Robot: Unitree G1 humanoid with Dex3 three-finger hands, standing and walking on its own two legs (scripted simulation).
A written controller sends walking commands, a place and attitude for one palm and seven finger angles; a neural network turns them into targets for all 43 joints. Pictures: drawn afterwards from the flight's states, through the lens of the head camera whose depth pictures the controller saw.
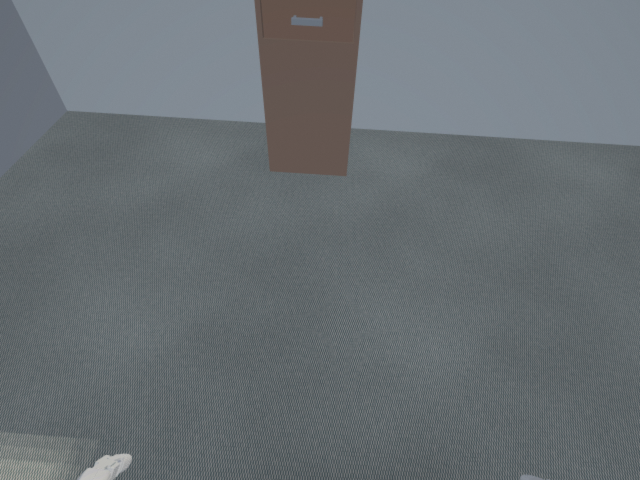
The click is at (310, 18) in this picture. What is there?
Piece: drawer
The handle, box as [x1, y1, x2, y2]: [291, 15, 322, 26]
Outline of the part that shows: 291,18 291,24 320,26 322,25 322,17 320,17 319,19 296,17 294,15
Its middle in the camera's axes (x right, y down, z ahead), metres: -0.05 -0.80 +1.42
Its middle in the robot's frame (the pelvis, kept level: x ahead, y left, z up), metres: +1.60 +0.12 -0.03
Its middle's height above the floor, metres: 0.73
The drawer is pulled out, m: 0.00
